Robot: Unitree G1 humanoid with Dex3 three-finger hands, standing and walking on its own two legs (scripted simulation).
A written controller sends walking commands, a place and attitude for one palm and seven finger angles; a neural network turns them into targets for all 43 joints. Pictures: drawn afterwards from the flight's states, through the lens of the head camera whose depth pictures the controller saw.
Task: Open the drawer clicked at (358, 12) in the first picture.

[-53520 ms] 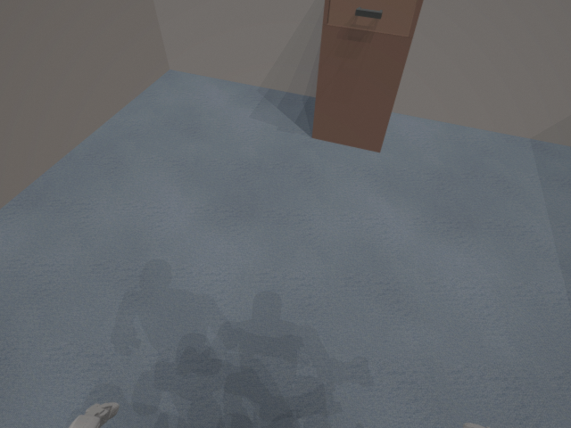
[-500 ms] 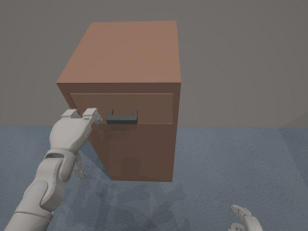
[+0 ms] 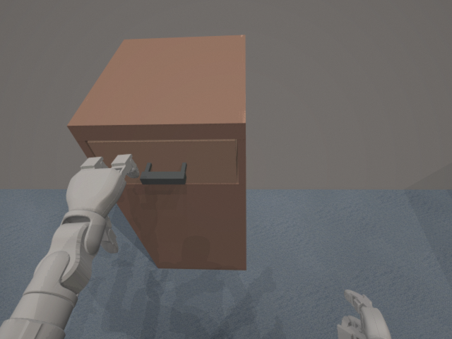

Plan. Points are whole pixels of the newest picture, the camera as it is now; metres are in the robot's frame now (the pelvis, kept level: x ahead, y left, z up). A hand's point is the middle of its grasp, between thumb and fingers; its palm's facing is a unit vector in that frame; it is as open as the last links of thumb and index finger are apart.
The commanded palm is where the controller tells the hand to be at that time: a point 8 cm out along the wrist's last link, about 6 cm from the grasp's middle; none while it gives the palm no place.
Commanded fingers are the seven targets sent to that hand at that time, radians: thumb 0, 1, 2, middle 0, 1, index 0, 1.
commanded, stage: move the hooked fingers above the handle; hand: left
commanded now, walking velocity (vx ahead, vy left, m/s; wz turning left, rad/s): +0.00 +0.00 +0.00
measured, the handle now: (165, 172) +0.49 +0.22 -0.04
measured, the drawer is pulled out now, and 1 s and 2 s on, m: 0.00 0.00 0.00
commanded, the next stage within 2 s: none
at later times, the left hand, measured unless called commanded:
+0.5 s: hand (133, 181) +0.39 +0.25 +0.04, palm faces +0.02 -0.05 -1.00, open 13.9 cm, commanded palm +0.37 +0.25 +0.10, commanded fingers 0.00 -0.50 0.30 -0.30 -1.20 -0.30 -1.20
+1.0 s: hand (145, 176) +0.42 +0.24 +0.02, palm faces -0.02 -0.03 -1.00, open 13.9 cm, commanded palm +0.41 +0.23 +0.08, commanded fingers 0.00 -0.50 0.30 -0.30 -1.20 -0.30 -1.20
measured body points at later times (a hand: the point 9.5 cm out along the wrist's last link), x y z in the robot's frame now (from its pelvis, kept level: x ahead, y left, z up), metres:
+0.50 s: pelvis +0.03 +0.02 -0.01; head +0.08 -0.01 +0.44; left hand +0.39 +0.25 +0.09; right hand +0.17 -0.23 -0.14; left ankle +0.02 +0.13 -0.73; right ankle -0.02 -0.10 -0.73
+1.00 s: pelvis +0.02 +0.02 -0.01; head +0.07 +0.01 +0.43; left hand +0.42 +0.24 +0.08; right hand +0.13 -0.23 -0.15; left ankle +0.02 +0.13 -0.73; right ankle -0.02 -0.10 -0.73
